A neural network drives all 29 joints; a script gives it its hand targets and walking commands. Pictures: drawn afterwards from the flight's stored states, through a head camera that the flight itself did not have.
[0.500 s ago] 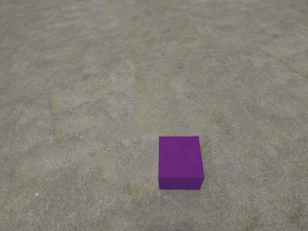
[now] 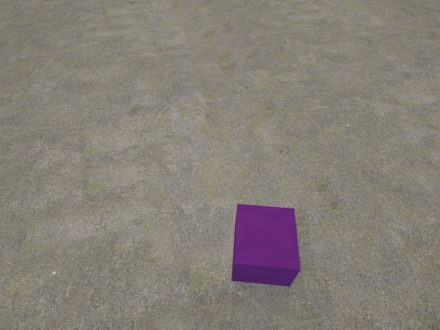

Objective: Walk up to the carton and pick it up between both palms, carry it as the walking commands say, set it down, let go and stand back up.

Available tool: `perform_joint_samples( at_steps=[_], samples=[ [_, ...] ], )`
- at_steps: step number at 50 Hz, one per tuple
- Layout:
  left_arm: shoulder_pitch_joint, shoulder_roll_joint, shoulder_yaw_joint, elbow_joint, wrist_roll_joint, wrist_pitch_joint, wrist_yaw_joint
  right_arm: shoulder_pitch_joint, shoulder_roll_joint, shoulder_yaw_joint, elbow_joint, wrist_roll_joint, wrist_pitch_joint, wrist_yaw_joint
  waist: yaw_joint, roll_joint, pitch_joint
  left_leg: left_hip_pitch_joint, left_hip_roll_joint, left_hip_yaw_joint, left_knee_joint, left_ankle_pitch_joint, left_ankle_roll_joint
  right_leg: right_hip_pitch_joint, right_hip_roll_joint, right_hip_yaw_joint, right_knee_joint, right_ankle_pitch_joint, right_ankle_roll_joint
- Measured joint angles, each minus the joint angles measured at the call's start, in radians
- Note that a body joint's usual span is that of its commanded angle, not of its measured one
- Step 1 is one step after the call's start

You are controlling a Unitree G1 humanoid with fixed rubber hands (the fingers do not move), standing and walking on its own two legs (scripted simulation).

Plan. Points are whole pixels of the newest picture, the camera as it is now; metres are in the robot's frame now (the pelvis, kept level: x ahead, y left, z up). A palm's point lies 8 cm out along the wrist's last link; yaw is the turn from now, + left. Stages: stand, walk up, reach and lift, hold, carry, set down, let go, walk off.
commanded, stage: walk up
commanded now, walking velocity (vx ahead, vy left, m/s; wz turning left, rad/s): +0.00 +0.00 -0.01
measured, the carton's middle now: (263, 244) +0.57 -0.17 -0.68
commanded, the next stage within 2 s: none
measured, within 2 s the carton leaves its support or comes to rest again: neither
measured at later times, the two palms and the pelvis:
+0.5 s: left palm out of the picture +0.12 +0.17 -0.14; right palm out of the picture -0.07 -0.34 -0.10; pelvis +0.06 -0.08 +0.00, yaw -1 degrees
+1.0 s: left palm out of the picture +0.14 +0.04 -0.14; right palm (405, 281) +0.25 -0.39 -0.15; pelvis +0.18 -0.17 +0.00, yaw +0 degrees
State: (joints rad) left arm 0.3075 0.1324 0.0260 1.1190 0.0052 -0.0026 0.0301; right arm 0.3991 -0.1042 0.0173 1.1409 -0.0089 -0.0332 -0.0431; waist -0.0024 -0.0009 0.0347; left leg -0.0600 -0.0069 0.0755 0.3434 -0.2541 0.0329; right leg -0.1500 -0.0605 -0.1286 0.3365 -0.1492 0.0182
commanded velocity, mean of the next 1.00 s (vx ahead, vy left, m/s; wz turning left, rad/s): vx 0.12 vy -0.10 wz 0.00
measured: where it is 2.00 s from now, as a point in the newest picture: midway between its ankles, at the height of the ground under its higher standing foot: outside the picture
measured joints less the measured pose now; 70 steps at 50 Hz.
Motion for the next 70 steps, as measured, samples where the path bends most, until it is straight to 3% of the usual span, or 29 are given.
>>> perform_joint_samples(
  at_steps=[10,14,16,18,23,27,29,31,33,35,38,42,49,51,53,57,62,65,70],
  samples=[
    [0.026,-0.001,-0.002,0.02,0.003,0.006,0.007,-0.038,-0.023,-0.01,-0.002,-0.004,0.003,-0.002,0.004,-0.004,0.007,0.008,-0.004,0.007,0.0,-0.011,0.001,-0.009,-0.005,0.009,0.029,-0.021,0.005],
    [0.009,0.051,0.041,-0.02,0.018,0.065,-0.026,-0.025,-0.052,-0.048,-0.025,-0.025,0.021,-0.043,-0.015,-0.003,0.002,-0.029,0.043,-0.013,0.032,-0.027,-0.015,-0.18,0.043,0.046,0.418,-0.204,0.036],
    [-0.005,0.082,0.04,-0.037,0.022,0.068,-0.034,-0.011,-0.084,-0.068,-0.019,-0.028,0.022,-0.052,-0.017,-0.003,0.003,-0.028,0.076,-0.02,0.025,-0.027,-0.031,-0.26,0.045,0.059,0.57,-0.206,0.039],
    [-0.008,0.096,0.039,-0.049,0.029,0.067,-0.047,0.01,-0.118,-0.082,-0.013,-0.027,0.02,-0.05,-0.022,0.005,-0.009,-0.013,0.107,-0.017,0.001,-0.027,-0.05,-0.309,0.03,0.07,0.615,-0.172,0.043],
    [-0.081,0.115,0.04,-0.104,0.028,0.055,-0.075,0.074,-0.132,-0.078,-0.011,-0.029,0.0,-0.034,-0.047,0.012,-0.006,0.028,0.168,-0.038,-0.056,-0.024,-0.1,-0.34,-0.019,0.101,0.482,-0.077,0.057],
    [-0.134,0.106,0.026,-0.126,0.013,0.031,-0.087,0.101,-0.128,-0.074,-0.009,-0.036,-0.006,-0.011,-0.069,0.021,0.01,0.052,0.22,-0.022,-0.037,-0.072,-0.153,-0.296,-0.031,0.043,0.258,-0.079,0.062],
    [-0.153,0.106,0.024,-0.13,0.008,0.013,-0.087,0.122,-0.117,-0.068,-0.006,-0.038,-0.008,-0.001,-0.075,0.014,0.012,0.037,0.233,-0.022,0.036,-0.129,-0.17,-0.242,-0.024,0.006,0.146,-0.056,0.047],
    [-0.17,0.085,0.024,-0.12,0.009,-0.014,-0.072,0.104,-0.115,-0.065,-0.011,-0.036,-0.001,0.008,-0.07,0.034,0.034,-0.05,0.244,-0.06,0.256,-0.215,-0.133,-0.255,-0.006,-0.005,0.191,0.017,0.009],
    [-0.158,0.07,0.015,-0.119,0.013,-0.03,-0.057,0.061,-0.103,-0.064,-0.038,-0.03,0.006,0.016,-0.07,0.021,0.053,-0.17,0.189,-0.076,0.522,-0.279,-0.1,-0.222,-0.027,-0.014,0.202,-0.03,-0.013],
    [-0.115,0.055,0.01,-0.11,0.011,-0.044,-0.049,0.016,-0.102,-0.066,-0.053,-0.027,0.005,0.03,-0.049,0.015,0.044,-0.259,0.147,-0.049,0.658,-0.216,-0.075,-0.163,-0.039,-0.02,0.14,-0.039,-0.018],
    [-0.041,0.041,0.003,-0.097,0.005,-0.058,-0.033,-0.056,-0.114,-0.065,-0.071,-0.027,0.012,0.042,-0.004,0.026,0.021,-0.347,0.114,-0.017,0.699,-0.077,-0.05,-0.089,-0.038,-0.022,0.056,-0.021,-0.023],
    [0.032,0.019,-0.011,-0.071,0.0,-0.068,-0.018,-0.161,-0.113,-0.055,-0.084,-0.011,0.029,0.039,0.033,0.048,0.03,-0.354,0.069,-0.014,0.551,-0.038,-0.035,-0.009,-0.029,-0.018,0.015,-0.031,-0.027],
    [0.055,-0.008,-0.004,-0.067,0.004,-0.035,0.0,-0.247,-0.067,-0.042,-0.112,0.007,0.062,0.031,0.039,0.021,0.031,-0.276,0.019,0.012,0.264,0.06,-0.033,0.014,-0.01,-0.027,0.067,-0.089,-0.022],
    [0.046,-0.003,0.0,-0.071,0.002,-0.018,0.009,-0.246,-0.071,-0.052,-0.121,0.009,0.056,0.017,0.038,0.011,0.036,-0.224,0.02,0.029,0.161,0.128,-0.028,-0.013,-0.006,-0.033,0.143,-0.132,-0.014],
    [0.02,0.015,0.008,-0.077,-0.003,-0.002,0.014,-0.249,-0.078,-0.071,-0.129,0.005,0.054,0.008,0.035,-0.02,0.043,-0.221,0.005,0.037,0.151,0.072,0.008,-0.072,-0.023,-0.015,0.265,-0.203,-0.002],
    [-0.034,0.043,0.016,-0.097,-0.001,0.039,0.024,-0.263,-0.111,-0.085,-0.147,0.004,0.055,-0.008,0.012,-0.014,0.059,-0.242,0.025,0.04,0.151,0.081,0.028,-0.218,0.024,0.062,0.616,-0.385,0.017],
    [-0.076,0.087,0.034,-0.122,0.014,0.074,0.018,-0.247,-0.122,-0.075,-0.154,0.004,0.06,-0.01,-0.016,-0.006,0.041,-0.264,0.049,0.037,0.101,0.143,0.021,-0.275,0.058,0.117,0.759,-0.333,0.022],
    [-0.09,0.099,0.04,-0.132,0.015,0.083,0.01,-0.235,-0.126,-0.072,-0.152,0.003,0.059,-0.001,-0.026,0.003,0.022,-0.283,0.056,0.04,0.081,0.175,0.011,-0.247,0.052,0.128,0.703,-0.294,0.021],
    [-0.043,0.084,0.02,-0.123,0.009,0.06,-0.014,-0.199,-0.136,-0.076,-0.135,-0.007,0.069,0.018,-0.018,0.039,-0.052,-0.315,0.059,0.046,0.038,0.222,-0.012,-0.052,0.046,0.09,0.27,-0.241,-0.026]
  ],
)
